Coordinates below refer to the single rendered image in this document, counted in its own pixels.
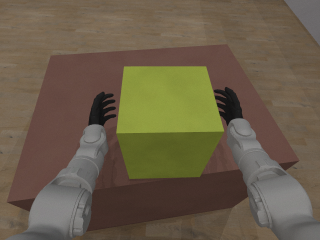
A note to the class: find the right robot forearm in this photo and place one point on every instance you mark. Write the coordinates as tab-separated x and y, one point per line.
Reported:
254	163

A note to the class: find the robot left upper arm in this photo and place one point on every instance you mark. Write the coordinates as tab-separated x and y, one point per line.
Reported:
60	213

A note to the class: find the left robot hand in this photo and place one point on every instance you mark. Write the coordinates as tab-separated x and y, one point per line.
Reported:
97	112

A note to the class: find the robot right upper arm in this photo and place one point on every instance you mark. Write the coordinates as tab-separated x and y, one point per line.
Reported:
279	204

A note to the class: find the carton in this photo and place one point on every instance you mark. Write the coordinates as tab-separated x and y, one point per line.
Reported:
168	121

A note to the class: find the left robot forearm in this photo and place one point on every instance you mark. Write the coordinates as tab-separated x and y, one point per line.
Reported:
84	168

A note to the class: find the pedestal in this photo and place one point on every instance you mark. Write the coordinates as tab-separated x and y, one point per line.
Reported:
62	111

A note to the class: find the right robot hand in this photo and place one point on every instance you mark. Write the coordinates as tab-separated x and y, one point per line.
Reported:
232	109

